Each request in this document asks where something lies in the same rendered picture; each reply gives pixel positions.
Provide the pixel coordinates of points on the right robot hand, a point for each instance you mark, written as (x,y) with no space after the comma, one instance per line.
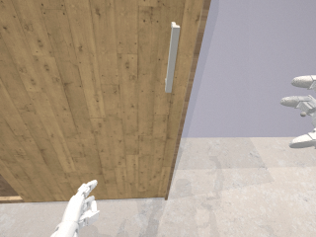
(308,105)

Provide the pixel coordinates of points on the wardrobe door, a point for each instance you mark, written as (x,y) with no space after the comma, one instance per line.
(82,95)
(5,189)

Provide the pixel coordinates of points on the left robot hand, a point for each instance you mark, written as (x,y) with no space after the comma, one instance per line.
(76,210)

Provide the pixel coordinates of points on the handle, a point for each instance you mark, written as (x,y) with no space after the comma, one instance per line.
(174,40)

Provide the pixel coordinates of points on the robot left forearm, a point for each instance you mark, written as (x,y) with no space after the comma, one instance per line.
(66,229)

